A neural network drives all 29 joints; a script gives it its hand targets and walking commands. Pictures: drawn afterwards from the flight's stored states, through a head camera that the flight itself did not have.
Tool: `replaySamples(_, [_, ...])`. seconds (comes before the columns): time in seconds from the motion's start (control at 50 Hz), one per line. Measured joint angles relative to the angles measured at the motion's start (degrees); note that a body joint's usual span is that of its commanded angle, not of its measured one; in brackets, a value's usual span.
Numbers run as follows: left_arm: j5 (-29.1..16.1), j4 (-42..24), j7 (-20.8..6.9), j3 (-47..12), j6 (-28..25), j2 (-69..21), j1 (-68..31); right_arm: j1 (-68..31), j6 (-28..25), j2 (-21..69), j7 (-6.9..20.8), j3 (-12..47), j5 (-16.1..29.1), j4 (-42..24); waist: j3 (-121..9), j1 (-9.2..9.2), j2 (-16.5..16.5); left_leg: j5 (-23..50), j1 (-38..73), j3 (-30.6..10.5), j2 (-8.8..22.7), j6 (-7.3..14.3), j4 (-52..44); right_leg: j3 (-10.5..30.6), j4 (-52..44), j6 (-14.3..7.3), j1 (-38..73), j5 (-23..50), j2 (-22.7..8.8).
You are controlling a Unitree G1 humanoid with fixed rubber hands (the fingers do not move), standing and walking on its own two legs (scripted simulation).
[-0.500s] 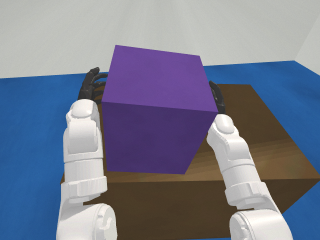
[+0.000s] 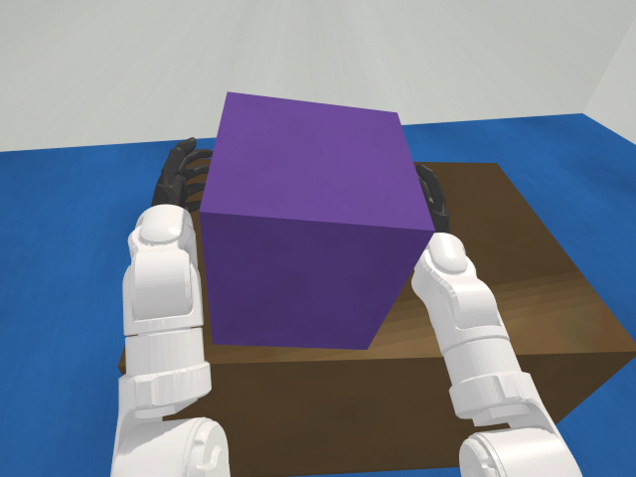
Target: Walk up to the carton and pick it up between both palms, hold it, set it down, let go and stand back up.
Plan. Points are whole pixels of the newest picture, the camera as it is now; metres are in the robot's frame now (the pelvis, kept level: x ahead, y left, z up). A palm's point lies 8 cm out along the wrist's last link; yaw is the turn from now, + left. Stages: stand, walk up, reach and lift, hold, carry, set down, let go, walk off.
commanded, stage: hold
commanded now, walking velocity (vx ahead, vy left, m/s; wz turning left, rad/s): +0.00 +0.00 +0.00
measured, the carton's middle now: (302, 231) +0.38 +0.00 +0.14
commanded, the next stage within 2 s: none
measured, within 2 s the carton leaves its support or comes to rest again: neither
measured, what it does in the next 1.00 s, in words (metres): stands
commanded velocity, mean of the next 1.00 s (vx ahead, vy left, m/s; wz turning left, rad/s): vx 0.00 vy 0.00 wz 0.00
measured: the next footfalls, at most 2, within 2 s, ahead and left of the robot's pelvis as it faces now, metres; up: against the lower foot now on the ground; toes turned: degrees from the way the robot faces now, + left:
none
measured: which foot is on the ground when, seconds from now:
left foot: down 0.00-1.00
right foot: down 0.00-1.00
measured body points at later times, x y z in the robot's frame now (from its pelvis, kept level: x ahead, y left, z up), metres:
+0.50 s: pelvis -0.01 +0.00 +0.00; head -0.05 +0.02 +0.45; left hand +0.36 +0.15 +0.21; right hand +0.36 -0.15 +0.17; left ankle +0.00 +0.12 -0.75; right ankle +0.05 -0.11 -0.75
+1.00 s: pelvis -0.01 +0.00 +0.00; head -0.04 +0.02 +0.45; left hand +0.37 +0.15 +0.20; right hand +0.36 -0.15 +0.17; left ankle +0.00 +0.12 -0.75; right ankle +0.05 -0.11 -0.75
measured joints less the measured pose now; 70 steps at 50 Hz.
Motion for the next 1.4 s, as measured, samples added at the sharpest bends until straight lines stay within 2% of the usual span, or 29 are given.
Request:
replaySamples(0.36, [-0.12, 0.25, -0.22, 0.59, 0.05, 0.18, -0.06, -0.47, -0.06, 0.31, -0.14, 0.07, -0.17, 0.69, 0.0, 0.47, 0.2, 0.4, 0.11, -0.03, 0.03, -0.1, -0.17, -0.03, 0.25, -0.21, -0.06, 0.14, 0.02])
replaySamples(0.6, [1.3, 4.0, -1.09, 2.46, -0.31, -0.06, -3.06, -2.34, -0.12, 1.2, 0.44, -2.01, -2.21, 3.57, 0.08, 0.71, -0.31, 1.11, 0.58, 0.03, -0.23, -0.01, -1.04, 0.02, 0.61, -0.29, -0.16, 0.18, -0.26])
replaySamples(0.84, [0.65, 1.83, -0.68, 1.08, -0.55, 0.22, -1.11, -1.3, -0.69, 0.26, -0.17, -0.2, -0.47, 2.1, 0.56, 0.26, 0.03, 0.58, 0.33, -0.22, 0.07, -0.17, -0.25, -0.22, 0.08, -0.26, 0.27, 0.3, 0.06])
replaySamples(1.06, [0.87, 3.68, -0.83, 1.46, -0.61, 0.35, -2.51, -1.79, -0.89, 0.72, 0.11, -1.24, -1.63, 3.24, 0.52, 0.56, -0.2, 0.75, 0.32, -0.07, -0.21, -0.02, -0.64, -0.07, 0.42, -0.21, -0.1, 0.1, -0.23])
replaySamples(1.4, [0.41, -0.79, -0.56, 0.23, 0.24, 0.17, 0.42, -0.02, -1.16, 0.26, -0.32, 0.57, 0.19, 0.66, 0.42, 0.19, -0.48, 0.07, 0.62, -0.3, -0.01, -0.09, 0.05, -0.3, 0.01, -0.11, 0.78, -0.04, -0.02])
